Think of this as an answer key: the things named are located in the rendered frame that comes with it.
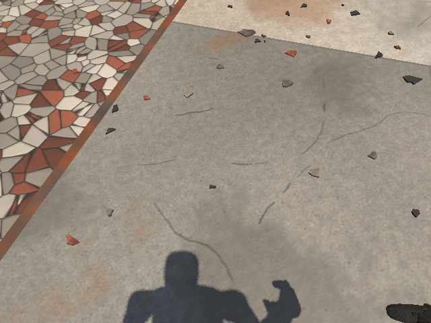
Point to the right robot hand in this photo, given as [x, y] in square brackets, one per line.
[409, 313]

